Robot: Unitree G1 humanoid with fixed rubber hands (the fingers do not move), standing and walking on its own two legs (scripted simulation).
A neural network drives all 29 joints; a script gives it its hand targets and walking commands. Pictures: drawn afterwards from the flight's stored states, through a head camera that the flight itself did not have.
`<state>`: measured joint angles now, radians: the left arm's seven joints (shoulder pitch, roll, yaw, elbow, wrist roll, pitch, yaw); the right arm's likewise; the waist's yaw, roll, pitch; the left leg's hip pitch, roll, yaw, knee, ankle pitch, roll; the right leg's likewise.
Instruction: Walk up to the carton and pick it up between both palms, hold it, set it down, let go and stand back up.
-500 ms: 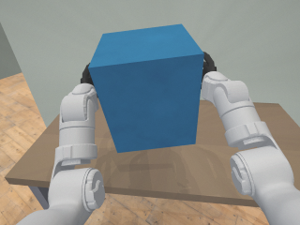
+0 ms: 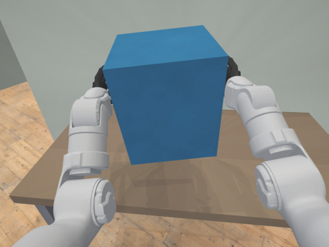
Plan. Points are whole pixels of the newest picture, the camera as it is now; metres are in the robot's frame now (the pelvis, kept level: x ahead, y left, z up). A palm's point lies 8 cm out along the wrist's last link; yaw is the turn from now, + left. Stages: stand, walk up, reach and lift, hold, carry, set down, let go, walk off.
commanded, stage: hold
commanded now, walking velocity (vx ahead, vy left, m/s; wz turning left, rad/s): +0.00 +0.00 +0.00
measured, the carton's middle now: (166, 95) +0.39 -0.01 +0.25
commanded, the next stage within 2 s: none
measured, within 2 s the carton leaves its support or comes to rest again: neither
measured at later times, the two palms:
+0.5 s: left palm (100, 99) +0.37 +0.14 +0.26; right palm (230, 87) +0.37 -0.16 +0.27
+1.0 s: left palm (100, 97) +0.37 +0.14 +0.27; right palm (230, 85) +0.37 -0.16 +0.28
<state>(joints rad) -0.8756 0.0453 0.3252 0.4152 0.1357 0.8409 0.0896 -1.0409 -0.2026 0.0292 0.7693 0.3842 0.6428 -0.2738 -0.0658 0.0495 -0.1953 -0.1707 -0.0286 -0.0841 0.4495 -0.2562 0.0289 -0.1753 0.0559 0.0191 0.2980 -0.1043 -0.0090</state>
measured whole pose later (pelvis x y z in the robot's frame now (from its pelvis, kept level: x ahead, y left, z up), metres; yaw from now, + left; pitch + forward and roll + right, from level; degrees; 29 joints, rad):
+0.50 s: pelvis +0.00 -0.01 +0.00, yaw +1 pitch -1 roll -2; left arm -0.84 0.05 0.33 0.36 0.12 0.86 0.08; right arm -1.01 -0.19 0.03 0.71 0.39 0.66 -0.30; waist -0.07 0.05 -0.19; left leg -0.18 -0.02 -0.10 0.46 -0.26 0.02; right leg -0.17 0.07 0.01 0.30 -0.10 -0.02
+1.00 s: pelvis +0.00 +0.00 +0.00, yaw +1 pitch -1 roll -2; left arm -0.84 0.05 0.32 0.38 0.12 0.84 0.08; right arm -1.02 -0.20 0.05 0.72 0.39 0.66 -0.29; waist -0.07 0.05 -0.20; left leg -0.16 -0.03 -0.10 0.46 -0.26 0.03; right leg -0.16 0.06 0.02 0.29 -0.11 -0.01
